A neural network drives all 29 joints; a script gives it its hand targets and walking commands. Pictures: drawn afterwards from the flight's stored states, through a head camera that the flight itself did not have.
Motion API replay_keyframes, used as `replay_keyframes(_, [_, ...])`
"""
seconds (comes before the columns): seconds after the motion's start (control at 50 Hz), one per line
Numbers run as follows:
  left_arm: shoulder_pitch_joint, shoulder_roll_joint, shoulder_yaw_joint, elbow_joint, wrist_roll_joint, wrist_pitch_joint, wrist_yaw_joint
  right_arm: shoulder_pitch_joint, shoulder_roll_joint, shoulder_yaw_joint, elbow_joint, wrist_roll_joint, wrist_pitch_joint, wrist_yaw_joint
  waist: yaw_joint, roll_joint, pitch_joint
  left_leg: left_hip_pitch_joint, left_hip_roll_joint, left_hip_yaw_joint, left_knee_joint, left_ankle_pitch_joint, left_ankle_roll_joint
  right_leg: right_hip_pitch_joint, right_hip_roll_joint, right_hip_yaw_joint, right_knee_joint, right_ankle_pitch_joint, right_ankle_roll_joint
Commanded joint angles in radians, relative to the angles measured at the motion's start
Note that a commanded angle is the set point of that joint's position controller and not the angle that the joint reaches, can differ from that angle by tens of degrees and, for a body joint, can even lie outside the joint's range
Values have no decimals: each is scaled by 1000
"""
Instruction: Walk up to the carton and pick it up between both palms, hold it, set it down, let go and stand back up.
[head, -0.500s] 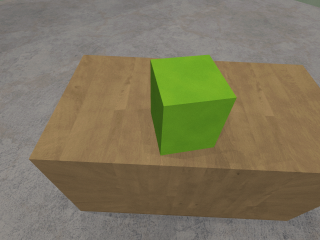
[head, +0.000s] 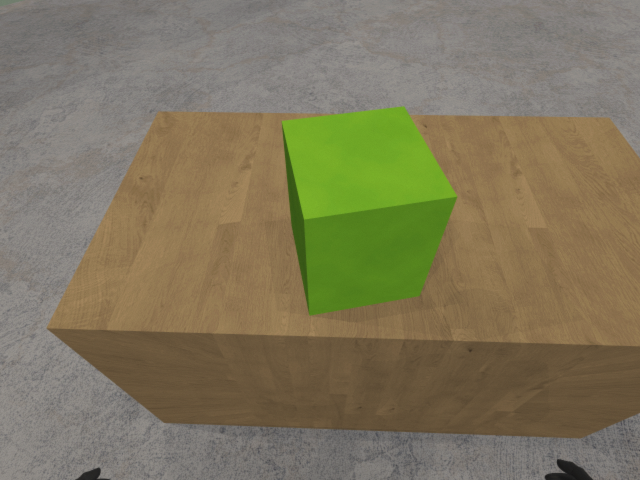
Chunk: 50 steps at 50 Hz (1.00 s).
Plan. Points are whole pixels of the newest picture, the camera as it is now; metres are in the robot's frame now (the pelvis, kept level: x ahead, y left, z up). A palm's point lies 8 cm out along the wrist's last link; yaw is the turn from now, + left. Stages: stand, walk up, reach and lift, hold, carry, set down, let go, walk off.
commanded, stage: walk up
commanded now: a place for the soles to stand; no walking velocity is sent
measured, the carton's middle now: (355, 214) +0.51 -0.04 -0.01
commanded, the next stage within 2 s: none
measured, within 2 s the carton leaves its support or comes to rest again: neither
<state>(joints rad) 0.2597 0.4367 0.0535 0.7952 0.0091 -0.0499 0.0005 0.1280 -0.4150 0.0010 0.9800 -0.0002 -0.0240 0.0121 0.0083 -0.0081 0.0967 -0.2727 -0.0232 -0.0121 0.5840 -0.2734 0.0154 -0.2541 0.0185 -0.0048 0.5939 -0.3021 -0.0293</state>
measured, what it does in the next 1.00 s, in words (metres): walks ahead: right foot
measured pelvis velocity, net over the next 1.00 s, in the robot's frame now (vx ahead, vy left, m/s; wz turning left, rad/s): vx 0.09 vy -0.08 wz -0.04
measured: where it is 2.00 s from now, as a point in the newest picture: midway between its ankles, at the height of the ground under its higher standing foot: outside the picture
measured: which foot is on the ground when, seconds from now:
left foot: down 0.00-0.60, up 0.62-1.00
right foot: down 0.00-0.34, up 0.36-0.58, down 0.60-1.00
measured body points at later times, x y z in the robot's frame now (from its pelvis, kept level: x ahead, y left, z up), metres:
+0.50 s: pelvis +0.02 -0.02 +0.00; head +0.04 -0.02 +0.45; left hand +0.11 +0.31 -0.10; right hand +0.09 -0.34 -0.12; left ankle +0.03 +0.11 -0.73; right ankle +0.01 -0.13 -0.71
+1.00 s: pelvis +0.09 -0.08 +0.00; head +0.11 -0.10 +0.45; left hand +0.17 +0.25 -0.08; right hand +0.18 -0.40 -0.12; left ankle +0.07 +0.06 -0.68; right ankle +0.04 -0.15 -0.73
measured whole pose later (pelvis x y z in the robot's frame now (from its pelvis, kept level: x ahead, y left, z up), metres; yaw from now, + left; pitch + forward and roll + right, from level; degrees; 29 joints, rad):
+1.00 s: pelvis +0.09 -0.08 +0.00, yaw -2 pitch -2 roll +2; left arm 0.27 0.43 0.05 0.81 0.01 -0.06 0.02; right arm 0.19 -0.42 0.00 0.88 0.00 0.02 0.01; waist 0.04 0.00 0.08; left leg -0.36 -0.02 -0.01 0.92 -0.40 0.02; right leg -0.15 0.04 -0.01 0.59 -0.39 -0.07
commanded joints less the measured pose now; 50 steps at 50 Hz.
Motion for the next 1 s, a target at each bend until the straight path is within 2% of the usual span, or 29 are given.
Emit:
replay_keyframes(0.0, [-95,169,5,44,-7,-13,12,-69,-179,-41,-23,-2,-11,1,-15,20,-181,108,127,-149,-173,146,50,74,-138,151,-180,175,-37])
replay_keyframes(0.04, [-86,164,3,48,-7,-10,10,-82,-188,-40,-17,-3,-11,1,-7,45,-182,107,134,-151,-185,130,52,80,-139,147,-188,152,-32])
replay_keyframes(0.1, [-106,167,2,48,-4,-9,10,-80,-183,-40,-12,-3,-7,3,-15,19,-171,106,127,-150,-193,80,46,59,-143,164,-210,101,-40])
replay_keyframes(0.22, [-96,159,0,52,-6,-11,11,-102,-186,-37,-13,-5,-10,3,-4,41,-189,116,129,-148,-187,137,43,87,-139,161,-195,159,-40])
replay_keyframes(0.26, [-91,160,-5,58,-6,-11,12,-105,-178,-35,-6,2,-11,2,-8,9,-211,118,131,-145,-175,145,44,111,-138,149,-192,197,-34])
replay_keyframes(0.28, [-55,206,35,5,23,6,-9,3,-262,-74,-25,-5,-32,-1,-27,-50,-255,170,139,-184,-161,-172,95,51,-84,123,-111,-112,-68])
replay_keyframes(0.3, [-83,193,35,-12,27,16,-17,73,-305,-97,-3,-17,-37,-5,-59,19,-209,226,203,-295,-223,-383,140,-118,-65,120,-25,-288,-67])
replay_keyframes(0.32, [-102,166,38,-28,35,26,-21,120,-341,-115,9,-28,-38,-10,-77,116,-114,274,302,-472,-323,-541,198,-323,-18,63,133,-308,-44])
replay_keyframes(0.34, [-90,183,40,-42,43,32,-24,132,-368,-135,-1,-26,-43,-15,-81,143,-53,268,412,-587,-391,-547,258,-425,-32,51,299,-265,-22])
replay_keyframes(0.36, [-69,205,48,-41,45,32,-25,117,-371,-139,-20,-20,-49,-19,-68,80,-18,249,429,-599,-392,-493,273,-447,-53,87,330,-237,-12])
replay_keyframes(0.42, [-33,210,55,-34,30,31,-38,105,-331,-127,-46,-14,-60,-23,-44,45,-44,257,356,-477,-331,-226,228,-361,-75,107,310,-181,-3])
replay_keyframes(0.44, [-37,206,57,-35,30,30,-40,115,-331,-131,-53,-10,-61,-23,-49,55,-84,291,358,-451,-302,-151,227,-343,-74,91,270,-211,-1])
replay_keyframes(0.5, [-46,185,60,-42,21,16,-42,133,-321,-128,-71,-21,-56,-12,-56,135,-83,251,324,-364,-253,-77,223,-265,-62,46,149,-242,1])
replay_keyframes(0.52, [-20,176,63,-36,17,6,-37,93,-319,-124,-84,-21,-48,-9,-24,171,-93,194,302,-288,-194,11,206,-166,-63,43,47,-200,-7])
replay_keyframes(0.54, [37,162,62,-5,14,-5,-33,46,-295,-113,-98,-14,-40,-3,27,130,-113,115,245,-211,-103,87,178,-20,-41,0,-99,-106,-15])
replay_keyframes(0.56, [146,164,66,40,12,-18,-23,7,-240,-92,-114,-9,-31,1,97,83,-140,-10,171,-98,79,144,112,189,-40,26,-248,-10,-20])
replay_keyframes(0.58, [219,251,90,55,24,-35,-2,8,-135,-56,-135,4,-26,-1,122,-199,-147,-211,25,-1,384,17,30,325,-221,351,-374,87,-27])
replay_keyframes(0.6, [186,299,93,33,20,-34,8,43,-113,-45,-139,0,-20,-12,80,-238,-115,-420,-71,-18,445,-273,-21,409,-351,545,-334,294,-85])
replay_keyframes(0.62, [136,290,89,14,9,-27,9,55,-194,-61,-121,-8,-9,-22,56,-90,-145,-387,-23,-103,453,-294,-2,362,-378,534,-302,271,-133])
replay_keyframes(0.64, [106,294,98,4,4,-25,11,83,-228,-70,-105,-6,-7,-20,36,-64,-129,-372,4,-103,475,-278,13,329,-385,508,-280,302,-137])
replay_keyframes(0.66, [98,269,90,9,-3,-28,14,79,-215,-66,-94,-2,-4,-14,27,-59,-71,-375,18,-99,484,-217,17,298,-335,405,-249,425,-108])
replay_keyframes(0.68, [106,229,72,15,-8,-32,18,70,-186,-67,-97,-2,-1,-7,25,-88,-33,-352,31,-89,454,-150,18,296,-286,301,-230,588,-46])
replay_keyframes(0.7, [126,203,66,23,-12,-32,24,80,-174,-66,-96,-1,5,-4,29,-93,-43,-323,20,-91,440,-109,12,313,-256,254,-211,732,-4])
replay_keyframes(0.72, [142,205,63,23,-16,-31,26,94,-174,-69,-107,-2,9,-3,32,-101,-68,-316,5,-80,440,-92,11,351,-252,234,-194,835,16])
replay_keyframes(0.76, [146,194,59,13,-12,-30,32,84,-166,-69,-117,-1,20,-1,43,-108,-96,-306,-7,-66,429,-70,9,391,-243,204,-166,953,15])
replay_keyframes(0.84, [181,205,68,9,-11,-24,44,11,-160,-69,-159,-6,32,0,73,-81,-88,-355,-5,-58,376,-45,13,447,-243,224,-169,853,11])
replay_keyframes(0.88, [187,211,72,16,-12,-23,47,3,-166,-69,-159,-9,36,-1,74,-61,-71,-360,-1,-69,366,-44,14,451,-255,242,-188,793,39])
replay_keyframes(0.94, [172,221,74,16,-4,-24,46,-25,-166,-71,-184,-10,32,1,78,-43,-32,-360,28,-68,298,-76,10,412,-267,262,-193,721,-22])
replay_keyframes(0.98, [145,222,72,7,4,-24,44,-37,-165,-77,-199,-13,25,2,61,-42,-8,-354,50,-45,249,-99,10,381,-281,268,-197,687,-70])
